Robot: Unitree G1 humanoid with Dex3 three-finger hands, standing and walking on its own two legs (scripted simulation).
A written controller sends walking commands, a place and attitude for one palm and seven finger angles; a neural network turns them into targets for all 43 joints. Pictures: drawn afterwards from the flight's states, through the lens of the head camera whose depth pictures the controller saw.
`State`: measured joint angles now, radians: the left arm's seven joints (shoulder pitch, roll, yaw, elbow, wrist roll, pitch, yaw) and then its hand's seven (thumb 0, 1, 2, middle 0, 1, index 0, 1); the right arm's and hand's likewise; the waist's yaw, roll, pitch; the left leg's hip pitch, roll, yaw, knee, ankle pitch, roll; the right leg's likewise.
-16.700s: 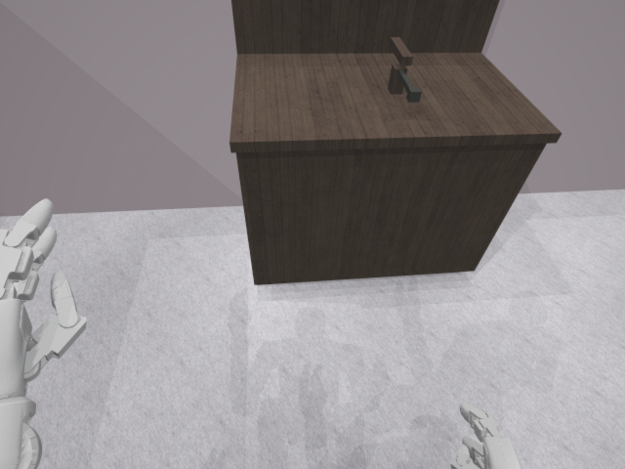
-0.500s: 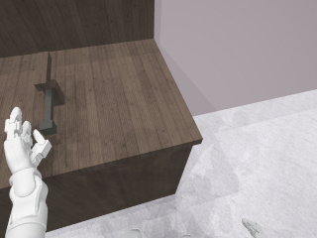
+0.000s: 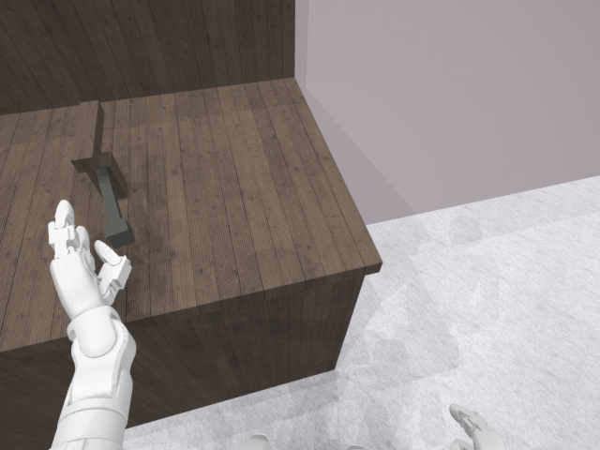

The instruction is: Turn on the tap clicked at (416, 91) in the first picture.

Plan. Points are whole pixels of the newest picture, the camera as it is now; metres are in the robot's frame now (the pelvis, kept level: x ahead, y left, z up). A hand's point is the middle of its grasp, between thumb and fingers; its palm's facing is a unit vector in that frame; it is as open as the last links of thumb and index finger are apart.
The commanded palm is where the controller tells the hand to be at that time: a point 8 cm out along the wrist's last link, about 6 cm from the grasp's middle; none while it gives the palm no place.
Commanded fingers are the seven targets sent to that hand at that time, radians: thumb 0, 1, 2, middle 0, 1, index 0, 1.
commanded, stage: push the lever round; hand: left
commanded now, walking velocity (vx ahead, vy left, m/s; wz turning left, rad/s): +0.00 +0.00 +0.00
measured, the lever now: (119, 233) +0.38 +0.27 +0.06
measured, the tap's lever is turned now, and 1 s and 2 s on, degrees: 12 36 61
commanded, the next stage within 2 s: none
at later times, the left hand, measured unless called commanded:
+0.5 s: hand (154, 250) +0.36 +0.22 +0.05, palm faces +0.68 -0.73 -0.09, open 7.7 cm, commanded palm +0.32 +0.24 +0.05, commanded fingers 0.00 0.90 0.90 -0.15 -0.15 -0.15 -0.15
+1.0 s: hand (174, 236) +0.39 +0.20 +0.05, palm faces +0.75 -0.66 -0.08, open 7.7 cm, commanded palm +0.34 +0.22 +0.05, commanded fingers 0.00 0.90 0.90 -0.15 -0.15 -0.15 -0.15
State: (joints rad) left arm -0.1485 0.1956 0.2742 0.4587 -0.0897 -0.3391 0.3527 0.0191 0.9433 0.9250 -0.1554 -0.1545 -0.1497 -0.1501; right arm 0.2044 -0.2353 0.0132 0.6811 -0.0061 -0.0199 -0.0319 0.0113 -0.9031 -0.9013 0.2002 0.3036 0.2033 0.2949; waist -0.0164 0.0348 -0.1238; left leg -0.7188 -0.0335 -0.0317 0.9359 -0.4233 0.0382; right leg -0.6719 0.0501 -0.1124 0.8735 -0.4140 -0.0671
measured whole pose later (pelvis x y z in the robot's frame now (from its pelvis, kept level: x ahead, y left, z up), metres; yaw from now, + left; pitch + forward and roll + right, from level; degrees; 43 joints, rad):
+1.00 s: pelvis +0.00 -0.01 +0.00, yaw +1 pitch +13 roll -2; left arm -0.39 0.06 0.24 0.67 0.06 -0.29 0.76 0.00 0.92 0.92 -0.16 -0.15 -0.15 -0.15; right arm 0.19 -0.20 -0.01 0.73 -0.05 0.05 0.00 0.01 -0.90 -0.90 0.20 0.30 0.20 0.29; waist -0.05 0.03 -0.15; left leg -0.73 -0.03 -0.04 0.93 -0.42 0.02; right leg -0.68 0.05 -0.12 0.87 -0.42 -0.08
